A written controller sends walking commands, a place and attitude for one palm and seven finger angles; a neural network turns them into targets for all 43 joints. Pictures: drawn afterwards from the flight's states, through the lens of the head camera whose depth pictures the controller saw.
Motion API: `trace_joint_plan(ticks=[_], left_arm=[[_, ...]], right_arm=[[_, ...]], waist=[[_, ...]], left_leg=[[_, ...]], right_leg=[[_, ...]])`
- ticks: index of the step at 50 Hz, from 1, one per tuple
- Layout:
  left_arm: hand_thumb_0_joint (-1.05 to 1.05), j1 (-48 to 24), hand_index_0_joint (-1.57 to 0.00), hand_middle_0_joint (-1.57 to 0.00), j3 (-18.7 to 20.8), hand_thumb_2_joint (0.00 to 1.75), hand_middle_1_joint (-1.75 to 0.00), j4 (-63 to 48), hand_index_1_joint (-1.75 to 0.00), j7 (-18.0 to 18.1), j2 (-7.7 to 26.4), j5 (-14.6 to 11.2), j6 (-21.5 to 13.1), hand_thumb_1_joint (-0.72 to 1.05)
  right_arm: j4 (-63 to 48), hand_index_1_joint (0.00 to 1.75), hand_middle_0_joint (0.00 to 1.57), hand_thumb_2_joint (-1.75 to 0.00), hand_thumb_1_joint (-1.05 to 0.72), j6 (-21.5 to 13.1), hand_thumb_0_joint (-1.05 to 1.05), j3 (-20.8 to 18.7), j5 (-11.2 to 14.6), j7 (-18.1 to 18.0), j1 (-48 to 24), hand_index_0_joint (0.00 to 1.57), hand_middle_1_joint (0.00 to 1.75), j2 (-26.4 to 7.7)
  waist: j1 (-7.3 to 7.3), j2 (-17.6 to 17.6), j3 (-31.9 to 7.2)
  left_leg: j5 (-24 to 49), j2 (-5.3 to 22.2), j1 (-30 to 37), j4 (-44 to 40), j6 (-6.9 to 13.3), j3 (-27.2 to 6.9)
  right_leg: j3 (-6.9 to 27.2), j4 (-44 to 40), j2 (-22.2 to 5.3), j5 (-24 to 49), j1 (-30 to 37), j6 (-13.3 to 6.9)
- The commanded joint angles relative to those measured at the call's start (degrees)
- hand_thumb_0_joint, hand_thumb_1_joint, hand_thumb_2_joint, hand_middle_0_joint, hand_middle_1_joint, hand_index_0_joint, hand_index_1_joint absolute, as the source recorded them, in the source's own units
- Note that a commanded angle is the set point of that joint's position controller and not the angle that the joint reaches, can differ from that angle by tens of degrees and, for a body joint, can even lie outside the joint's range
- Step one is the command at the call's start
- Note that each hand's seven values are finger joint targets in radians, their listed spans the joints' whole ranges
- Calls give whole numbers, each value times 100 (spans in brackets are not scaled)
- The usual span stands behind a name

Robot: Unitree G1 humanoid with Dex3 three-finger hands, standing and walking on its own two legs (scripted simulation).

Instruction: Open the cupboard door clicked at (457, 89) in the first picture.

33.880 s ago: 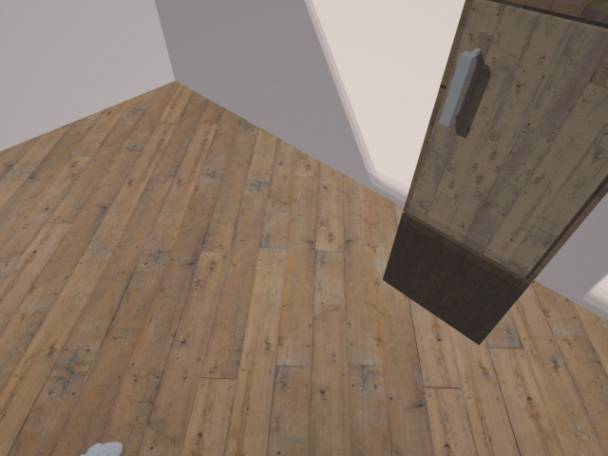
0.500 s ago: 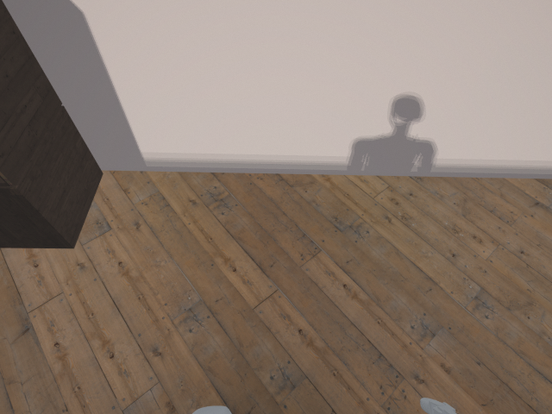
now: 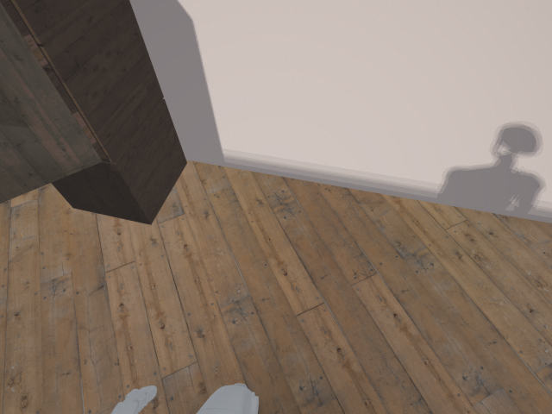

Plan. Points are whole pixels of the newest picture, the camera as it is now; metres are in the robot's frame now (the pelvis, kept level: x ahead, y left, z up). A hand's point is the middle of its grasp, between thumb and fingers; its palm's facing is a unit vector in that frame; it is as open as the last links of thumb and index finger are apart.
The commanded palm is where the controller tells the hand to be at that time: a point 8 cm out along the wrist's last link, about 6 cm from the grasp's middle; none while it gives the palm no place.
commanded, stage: turn to face it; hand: left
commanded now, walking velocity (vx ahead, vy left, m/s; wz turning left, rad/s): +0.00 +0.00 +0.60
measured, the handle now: out of the picture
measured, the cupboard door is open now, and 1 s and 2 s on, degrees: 48 48 48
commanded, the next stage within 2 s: take the last steps up to it in 0.90 s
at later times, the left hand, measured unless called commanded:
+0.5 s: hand out of the picture +0.02 +0.28 -0.17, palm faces +0.32 -0.92 -0.24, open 7.4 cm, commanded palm none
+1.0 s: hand out of the picture -0.01 +0.19 -0.15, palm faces +0.51 -0.82 -0.25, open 7.3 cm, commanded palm none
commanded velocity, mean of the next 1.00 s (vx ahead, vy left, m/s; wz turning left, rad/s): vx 0.01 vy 0.00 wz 0.44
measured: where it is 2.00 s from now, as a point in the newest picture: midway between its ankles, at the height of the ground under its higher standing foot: (219, 407)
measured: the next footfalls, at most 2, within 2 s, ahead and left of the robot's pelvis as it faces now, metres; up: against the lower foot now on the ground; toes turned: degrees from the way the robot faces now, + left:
left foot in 0.26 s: +0.05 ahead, +0.13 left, +0.00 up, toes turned +16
right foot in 0.76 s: +0.09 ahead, -0.09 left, +0.00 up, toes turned +24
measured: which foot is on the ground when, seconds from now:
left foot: up 0.00-0.24, down 0.26-0.78, up 0.80-1.00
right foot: down 0.00-0.26, up 0.28-0.74, down 0.76-1.00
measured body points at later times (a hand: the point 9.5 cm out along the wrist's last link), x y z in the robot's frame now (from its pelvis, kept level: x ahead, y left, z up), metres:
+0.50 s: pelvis +0.01 +0.04 +0.00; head +0.04 +0.09 +0.45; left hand +0.01 +0.32 -0.15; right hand +0.18 -0.17 -0.12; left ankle +0.01 +0.12 -0.74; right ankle +0.04 -0.13 -0.66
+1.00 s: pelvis +0.03 +0.00 +0.01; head +0.08 +0.00 +0.45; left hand -0.03 +0.24 -0.13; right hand +0.20 -0.20 -0.15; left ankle -0.05 +0.11 -0.66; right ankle +0.05 -0.11 -0.73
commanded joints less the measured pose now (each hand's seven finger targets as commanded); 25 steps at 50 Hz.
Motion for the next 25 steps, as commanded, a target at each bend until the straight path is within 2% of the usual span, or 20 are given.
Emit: trace_joint_plan(ticks=[1, 2, 5, 7, 9, 10, 11, 12, 13, 14, 15, 16, 17, 18, 19, 22, 23, 25], left_arm=[[0, 235, -20, -20, 279, 90, -30, -320, -30, 62, 1005, 32, -140, 90], [0, 409, -20, -20, 289, 90, -30, -267, -30, 55, 1072, 34, -144, 90], [0, 644, -20, -20, 340, 90, -30, -121, -30, 39, 1252, 52, -132, 90], [0, 720, -20, -20, 397, 90, -30, -52, -30, 32, 1320, 81, -115, 90], [0, 706, -20, -20, 425, 90, -30, -34, -30, 5, 1384, 63, -97, 90], [0, 637, -20, -20, 436, 90, -30, -40, -30, -14, 1399, 34, -83, 90], [0, 529, -20, -20, 426, 90, -30, -63, -30, -35, 1343, 3, -64, 90], [0, 541, -20, -20, 404, 90, -30, -241, -30, -68, 1042, -39, -29, 90], [0, 141, -20, -20, 250, 90, -30, -531, -30, -76, 729, -38, -3, 90], [0, -157, -20, -20, 275, 90, -30, -532, -30, -4, 900, 28, 94, 90], [0, -261, -20, -20, 287, 90, -30, -451, -30, 1, 780, 1, 97, 90], [0, -276, -20, -20, 281, 90, -30, -351, -30, -34, 831, 1, 96, 90], [0, -163, -20, -20, 307, 90, -30, -230, -30, -67, 815, 16, 112, 90], [0, -12, -20, -20, 311, 90, -30, -146, -30, -90, 807, 28, 131, 90], [0, 102, -20, -20, 314, 90, -30, -91, -30, -95, 807, 29, 143, 90], [0, 105, -20, -20, 317, 90, -30, -74, -30, -93, 800, 32, 152, 90], [0, 95, -20, -20, 318, 90, -30, -87, -30, -90, 786, 32, 155, 90], [0, -44, -20, -20, 303, 90, -30, -147, -30, -82, 783, 26, 143, 90]], right_arm=[[-548, 30, 20, -90, -90, -118, 0, -36, 48, 52, -385, 20, 30, -301], [-567, 30, 20, -90, -90, -122, 0, -14, 45, 62, -528, 20, 30, -244], [-605, 30, 20, -90, -90, -143, 0, 43, 64, 77, -729, 20, 30, -172], [-647, 30, 20, -90, -90, -188, 0, 64, 78, 79, -792, 20, 30, -154], [-625, 30, 20, -90, -90, -225, 0, 69, 75, 57, -621, 20, 30, -230], [-585, 30, 20, -90, -90, -242, 0, 52, 57, 45, -422, 20, 30, -314], [-521, 30, 20, -90, -90, -271, 0, -3, 45, 51, -94, 20, 30, -493], [-489, 30, 20, -90, -90, -329, 0, -163, -10, 8, 316, 20, 30, -1107], [-398, 30, 20, -90, -90, -315, 0, -283, 0, -55, 824, 20, 30, -1640], [-289, 30, 20, -90, -90, -316, 0, -244, 7, -100, 964, 20, 30, -1525], [-399, 30, 20, -90, -90, -338, 0, -241, -3, -175, 687, 20, 30, -1450], [-489, 30, 20, -90, -90, -357, 0, -170, -4, -211, 352, 20, 30, -1246], [-552, 30, 20, -90, -90, -370, 0, -117, -20, -222, 64, 20, 30, -1111], [-574, 30, 20, -90, -90, -392, 0, -73, -16, -223, -54, 20, 30, -1035], [-564, 30, 20, -90, -90, -406, 0, -51, -7, -221, -103, 20, 30, -1002], [-516, 30, 20, -90, -90, -410, 0, -37, 3, -211, 9, 20, 30, -950], [-498, 30, 20, -90, -90, -402, 0, -47, 3, -206, 27, 20, 30, -958], [-460, 30, 20, -90, -90, -393, 0, -58, -4, -203, 146, 20, 30, -948]], waist=[[199, -1225, -562], [287, -1119, -573], [407, -1269, -581], [463, -1508, -602], [359, -1416, -694], [222, -1306, -752], [8, -887, -920], [-218, 595, -1298], [-499, 1674, -1375], [-506, 981, -1461], [-382, 1033, -1250], [-251, 877, -1030], [-78, 664, -778], [47, 513, -719], [107, 514, -716], [109, 424, -731], [116, 488, -733], [50, 492, -738]], left_leg=[[116, 379, -374, 124, -144, 274], [29, 354, -297, -252, -155, 383], [-21, 308, 52, -1165, -112, 663], [-97, 274, 298, -1788, -36, 785], [305, 180, 837, -2465, 38, 912], [727, 146, 1317, -2959, 91, 921], [1414, 275, 2112, -3598, 192, 715], [2900, 1529, 3189, -3836, 774, -921], [4989, 2727, 3392, -4045, 1673, -2406], [4220, 2628, 3237, -4018, 1717, -2186], [3634, 2322, 2876, -4095, 1583, -2012], [3116, 2120, 2394, -4234, 1466, -1808], [2947, 1899, 2069, -4358, 1336, -1530], [2976, 1704, 2032, -4376, 1229, -1319], [2940, 1619, 2019, -4398, 1181, -1185], [2591, 1497, 1959, -4501, 1180, -1299], [2412, 1477, 1979, -4531, 1183, -1342], [2428, 1485, 2097, -4500, 1243, -1558]], right_leg=[[471, -1124, -1465, 2936, 939, -593], [400, -1044, -1472, 3236, 1091, -585], [171, -880, -1596, 3538, 1194, -595], [122, -680, -1668, 3730, 1247, -594], [-24, -364, -1670, 3656, 1039, -451], [-193, -81, -1610, 3362, 770, -291], [-379, 556, -1526, 2844, 245, -55], [-678, 1777, -931, 872, -1053, 350], [-326, 2984, -329, -2250, -2070, 550], [321, 3499, -333, -2015, -2160, 431], [469, 3653, -342, -1583, -2295, 433], [597, 3713, -377, -1159, -2173, 460], [638, 3663, -360, -798, -2072, 473], [612, 3569, -316, -543, -1985, 486], [588, 3451, -288, -416, -1903, 498], [585, 3076, -162, -276, -1747, 513], [583, 2973, -138, -251, -1756, 522], [592, 2680, -82, -314, -1790, 526]])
